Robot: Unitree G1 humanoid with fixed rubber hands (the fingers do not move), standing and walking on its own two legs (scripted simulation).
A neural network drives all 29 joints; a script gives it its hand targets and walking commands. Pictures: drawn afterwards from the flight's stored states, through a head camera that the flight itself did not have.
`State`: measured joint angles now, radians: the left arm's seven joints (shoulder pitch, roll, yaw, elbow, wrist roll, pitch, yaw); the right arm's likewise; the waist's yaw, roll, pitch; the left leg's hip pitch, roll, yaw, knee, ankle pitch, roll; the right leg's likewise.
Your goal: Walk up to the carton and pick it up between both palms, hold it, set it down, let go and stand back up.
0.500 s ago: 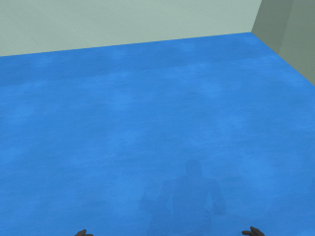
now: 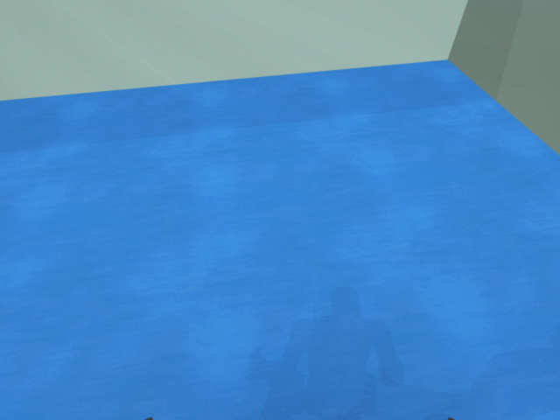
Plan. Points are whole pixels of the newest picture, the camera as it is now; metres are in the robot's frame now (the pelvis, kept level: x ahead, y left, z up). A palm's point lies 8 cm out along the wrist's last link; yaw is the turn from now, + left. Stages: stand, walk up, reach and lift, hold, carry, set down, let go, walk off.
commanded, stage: stand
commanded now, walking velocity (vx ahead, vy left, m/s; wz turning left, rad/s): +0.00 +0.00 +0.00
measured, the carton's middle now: out of the picture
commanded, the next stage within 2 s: walk up in 0.96 s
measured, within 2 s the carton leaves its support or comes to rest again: neither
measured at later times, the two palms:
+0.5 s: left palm out of the picture +0.08 +0.25 -0.11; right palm out of the picture +0.09 -0.24 -0.10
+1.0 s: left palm out of the picture +0.06 +0.25 -0.11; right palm out of the picture +0.09 -0.24 -0.11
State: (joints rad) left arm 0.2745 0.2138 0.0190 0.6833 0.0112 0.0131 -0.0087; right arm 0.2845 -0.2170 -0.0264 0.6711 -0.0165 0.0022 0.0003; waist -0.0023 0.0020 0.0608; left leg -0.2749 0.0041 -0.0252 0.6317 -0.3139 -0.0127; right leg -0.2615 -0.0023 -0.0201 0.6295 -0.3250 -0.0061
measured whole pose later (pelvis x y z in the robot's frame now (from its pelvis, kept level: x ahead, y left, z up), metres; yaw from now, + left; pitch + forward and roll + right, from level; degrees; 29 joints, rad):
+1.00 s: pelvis +0.00 +0.00 +0.00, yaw +2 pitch -2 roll +0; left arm 0.31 0.23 0.00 0.76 0.01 0.01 0.00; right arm 0.30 -0.23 -0.01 0.74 -0.01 0.00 -0.01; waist 0.00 0.00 0.04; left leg -0.26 -0.01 -0.06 0.59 -0.29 -0.01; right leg -0.23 -0.01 -0.04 0.58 -0.31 0.00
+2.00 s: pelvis -0.17 -0.07 -0.01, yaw +40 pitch -4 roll -1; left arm 0.25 0.37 0.09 0.81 0.04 0.03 0.02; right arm 0.20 -0.26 -0.04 0.82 -0.02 0.04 0.10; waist 0.01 -0.07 0.11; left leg -0.32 0.08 0.02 0.76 -0.38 -0.03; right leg -0.43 -0.22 -0.28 0.83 -0.47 -0.02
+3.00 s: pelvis -0.34 -0.03 -0.01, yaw +89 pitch -2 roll +1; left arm 0.30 0.27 0.06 0.77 0.01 -0.03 0.03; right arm 0.30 -0.31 -0.06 0.78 -0.06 0.09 0.07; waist -0.08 -0.02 0.06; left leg -0.34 -0.11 -0.08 0.69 -0.31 0.05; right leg -0.41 -0.02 -0.09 0.70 -0.29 -0.02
